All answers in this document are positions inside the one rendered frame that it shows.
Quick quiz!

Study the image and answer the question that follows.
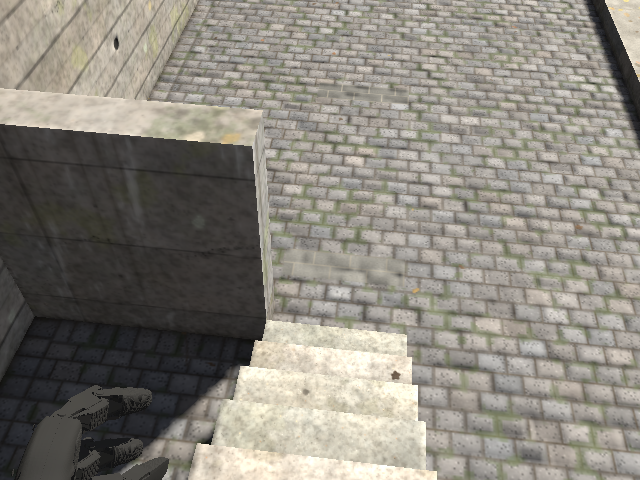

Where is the robot left hand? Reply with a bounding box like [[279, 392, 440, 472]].
[[11, 385, 169, 480]]

